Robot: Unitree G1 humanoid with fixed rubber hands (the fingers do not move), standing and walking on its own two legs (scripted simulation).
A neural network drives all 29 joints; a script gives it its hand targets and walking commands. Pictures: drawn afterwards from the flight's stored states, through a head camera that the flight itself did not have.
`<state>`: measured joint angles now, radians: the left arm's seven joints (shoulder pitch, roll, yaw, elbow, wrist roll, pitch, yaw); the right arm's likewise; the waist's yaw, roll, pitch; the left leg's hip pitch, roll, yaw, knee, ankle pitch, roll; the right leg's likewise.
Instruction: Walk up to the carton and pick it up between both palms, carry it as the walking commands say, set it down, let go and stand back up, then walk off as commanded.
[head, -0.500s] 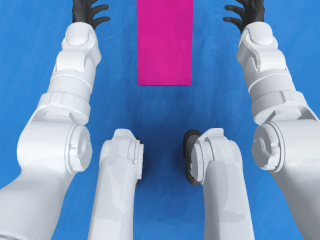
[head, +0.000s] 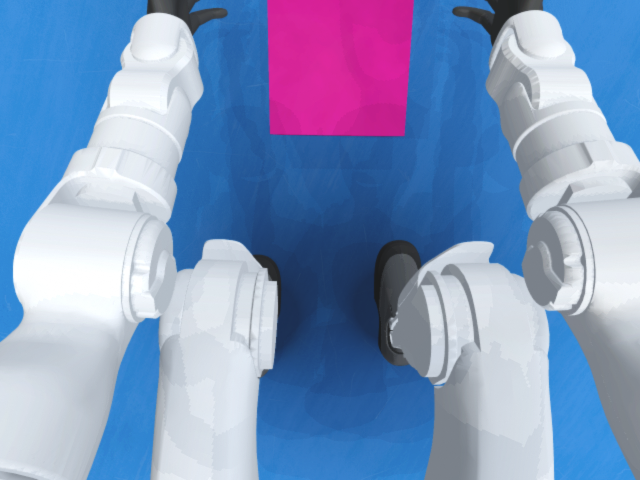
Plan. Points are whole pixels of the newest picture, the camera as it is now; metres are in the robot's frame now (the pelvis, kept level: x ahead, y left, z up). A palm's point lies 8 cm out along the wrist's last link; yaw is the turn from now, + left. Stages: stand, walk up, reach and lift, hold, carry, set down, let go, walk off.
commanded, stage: reach and lift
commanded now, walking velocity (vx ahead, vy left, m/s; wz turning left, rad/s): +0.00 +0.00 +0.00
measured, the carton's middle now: (337, 14) +0.56 -0.01 -0.30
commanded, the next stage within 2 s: none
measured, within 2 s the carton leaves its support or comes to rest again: leaves its support in 1.66 s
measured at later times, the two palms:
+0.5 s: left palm (189, 17) +0.53 +0.14 -0.21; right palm (501, 12) +0.53 -0.17 -0.21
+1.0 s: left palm (206, 5) +0.54 +0.12 -0.20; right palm out of the picture +0.54 -0.14 -0.20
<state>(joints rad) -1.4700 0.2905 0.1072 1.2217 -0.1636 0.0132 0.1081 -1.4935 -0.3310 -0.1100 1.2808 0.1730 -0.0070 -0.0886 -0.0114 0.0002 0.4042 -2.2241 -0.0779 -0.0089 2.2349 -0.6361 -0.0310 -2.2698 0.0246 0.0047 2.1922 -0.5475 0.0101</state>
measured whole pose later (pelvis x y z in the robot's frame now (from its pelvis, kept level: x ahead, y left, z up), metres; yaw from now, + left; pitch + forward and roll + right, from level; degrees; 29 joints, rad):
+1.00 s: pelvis +0.00 +0.00 -0.02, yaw +1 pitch +32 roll +0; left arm -1.55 0.21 0.24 1.21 0.02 0.09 0.04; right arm -1.57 -0.26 -0.23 1.27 -0.01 0.08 -0.03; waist -0.01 0.00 0.48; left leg -2.20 -0.07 -0.01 2.30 -0.66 -0.02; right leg -2.24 0.02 0.00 2.27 -0.58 0.01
